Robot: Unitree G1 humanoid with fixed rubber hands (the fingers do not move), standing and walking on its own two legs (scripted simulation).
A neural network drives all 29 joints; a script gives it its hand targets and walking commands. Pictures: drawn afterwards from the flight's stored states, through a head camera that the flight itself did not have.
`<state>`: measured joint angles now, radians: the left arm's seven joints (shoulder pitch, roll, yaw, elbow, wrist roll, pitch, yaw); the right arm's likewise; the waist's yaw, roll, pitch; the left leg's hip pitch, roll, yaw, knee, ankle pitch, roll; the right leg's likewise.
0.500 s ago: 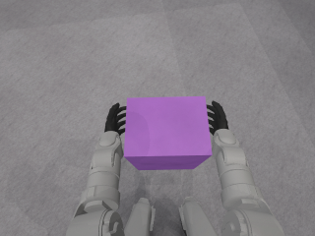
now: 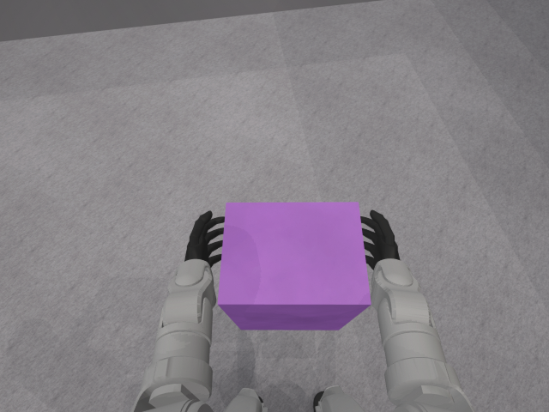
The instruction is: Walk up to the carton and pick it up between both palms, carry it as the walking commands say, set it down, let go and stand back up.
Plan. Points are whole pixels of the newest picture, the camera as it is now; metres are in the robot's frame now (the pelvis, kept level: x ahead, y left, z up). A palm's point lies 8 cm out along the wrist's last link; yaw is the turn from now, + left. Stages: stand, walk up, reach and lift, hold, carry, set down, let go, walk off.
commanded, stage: reach and lift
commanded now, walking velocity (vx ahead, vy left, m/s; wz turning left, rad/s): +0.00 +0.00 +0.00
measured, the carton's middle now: (290, 275) +0.35 +0.00 -0.11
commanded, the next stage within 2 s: hold in 1.92 s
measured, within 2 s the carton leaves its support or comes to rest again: neither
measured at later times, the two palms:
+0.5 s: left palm (187, 257) +0.33 +0.14 +0.03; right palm (401, 254) +0.33 -0.14 +0.03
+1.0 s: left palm (172, 254) +0.31 +0.14 +0.09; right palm (422, 246) +0.31 -0.14 +0.09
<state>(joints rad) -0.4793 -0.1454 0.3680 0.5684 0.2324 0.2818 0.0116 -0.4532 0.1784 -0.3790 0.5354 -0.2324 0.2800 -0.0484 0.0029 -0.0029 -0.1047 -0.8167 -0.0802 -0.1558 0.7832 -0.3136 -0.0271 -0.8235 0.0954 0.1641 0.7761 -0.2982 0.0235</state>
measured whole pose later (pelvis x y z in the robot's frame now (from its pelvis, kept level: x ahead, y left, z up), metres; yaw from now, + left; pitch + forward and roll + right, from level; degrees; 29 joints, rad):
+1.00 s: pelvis +0.01 +0.00 +0.04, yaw +1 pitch -5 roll +0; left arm -0.33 -0.16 0.26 0.36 0.25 0.67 0.03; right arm -0.33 0.17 -0.27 0.34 -0.26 0.68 -0.03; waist -0.01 0.00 -0.01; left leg -0.09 -0.05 -0.17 0.39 -0.20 -0.01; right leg -0.10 0.05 0.15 0.40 -0.20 0.00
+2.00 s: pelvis +0.02 +0.00 +0.05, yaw +1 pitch -7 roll +0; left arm -0.28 -0.16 0.20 0.28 0.25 0.75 0.03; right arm -0.29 0.16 -0.22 0.28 -0.26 0.76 -0.02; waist 0.01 0.00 -0.01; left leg -0.04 -0.05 -0.16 0.36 -0.19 -0.01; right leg -0.05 0.04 0.14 0.37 -0.20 0.00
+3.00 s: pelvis +0.01 +0.00 +0.04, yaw +1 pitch -5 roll +0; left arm -0.28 -0.15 0.20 0.27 0.25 0.76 0.02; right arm -0.28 0.16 -0.21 0.27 -0.25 0.76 -0.02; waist 0.01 0.00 -0.03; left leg -0.11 -0.05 -0.14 0.41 -0.21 -0.01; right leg -0.12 0.04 0.12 0.42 -0.21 0.00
